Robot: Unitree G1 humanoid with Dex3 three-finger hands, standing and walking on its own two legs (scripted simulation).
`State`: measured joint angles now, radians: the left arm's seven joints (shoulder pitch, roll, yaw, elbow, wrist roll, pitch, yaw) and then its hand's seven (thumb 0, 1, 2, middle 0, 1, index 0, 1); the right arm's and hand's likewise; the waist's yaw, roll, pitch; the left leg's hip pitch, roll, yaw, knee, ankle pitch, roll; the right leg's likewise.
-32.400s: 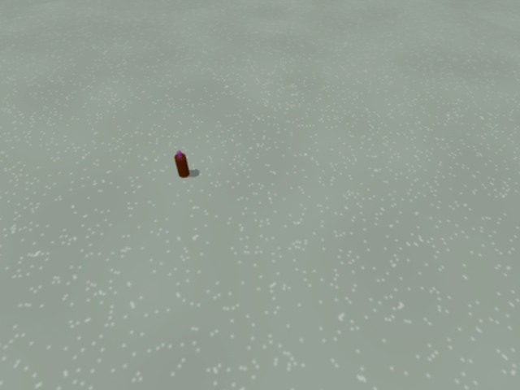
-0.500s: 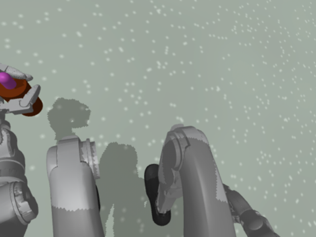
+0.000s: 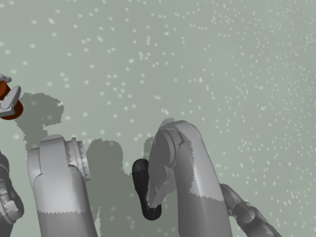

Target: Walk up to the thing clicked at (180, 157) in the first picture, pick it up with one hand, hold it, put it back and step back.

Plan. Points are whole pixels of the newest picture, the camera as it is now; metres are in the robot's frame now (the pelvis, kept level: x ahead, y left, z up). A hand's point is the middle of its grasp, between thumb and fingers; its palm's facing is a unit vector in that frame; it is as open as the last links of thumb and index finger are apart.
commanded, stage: lower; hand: left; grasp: from the side
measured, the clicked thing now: out of the picture +0.43 +0.29 -0.15
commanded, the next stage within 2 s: loosen in 0.82 s
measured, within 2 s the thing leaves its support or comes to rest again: rests again in 1.58 s
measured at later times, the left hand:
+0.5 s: hand (5, 94) +0.44 +0.28 -0.17, palm faces +0.31 -0.95 +0.03, open 6.3 cm
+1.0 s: hand (9, 96) +0.44 +0.27 -0.19, palm faces +0.32 -0.95 +0.01, open 6.3 cm
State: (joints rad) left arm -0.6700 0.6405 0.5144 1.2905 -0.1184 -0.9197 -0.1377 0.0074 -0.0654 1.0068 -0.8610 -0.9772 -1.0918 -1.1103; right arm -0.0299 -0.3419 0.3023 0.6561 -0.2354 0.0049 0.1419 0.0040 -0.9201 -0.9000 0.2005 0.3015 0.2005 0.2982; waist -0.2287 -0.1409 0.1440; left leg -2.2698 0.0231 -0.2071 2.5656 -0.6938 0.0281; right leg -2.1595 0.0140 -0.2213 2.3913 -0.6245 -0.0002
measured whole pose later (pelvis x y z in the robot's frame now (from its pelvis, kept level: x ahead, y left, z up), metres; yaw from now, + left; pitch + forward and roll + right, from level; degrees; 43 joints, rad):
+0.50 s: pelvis +0.00 +0.01 -0.01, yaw -3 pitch +16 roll -16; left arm -0.68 0.78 0.54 1.40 -0.13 -1.03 -0.12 0.01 -0.07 1.01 -0.87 -0.97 -1.09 -1.11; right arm -0.12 -0.38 0.44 0.61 -0.31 0.00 0.14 0.00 -0.92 -0.90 0.20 0.30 0.20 0.30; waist -0.26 -0.22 0.26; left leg -2.24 0.03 -0.29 2.63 -0.72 0.03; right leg -2.10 0.04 -0.28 2.39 -0.61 0.02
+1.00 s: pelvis -0.01 +0.01 -0.01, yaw -5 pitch +13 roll -18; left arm -0.67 0.84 0.52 1.45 -0.10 -1.09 -0.04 0.00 -0.06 1.00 -0.86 -0.98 -1.09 -1.11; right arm -0.16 -0.38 0.52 0.57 -0.35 0.01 0.14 0.00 -0.91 -0.89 0.20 0.30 0.20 0.30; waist -0.26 -0.27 0.31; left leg -2.21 0.03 -0.33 2.65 -0.72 0.03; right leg -2.07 0.06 -0.31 2.38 -0.59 0.03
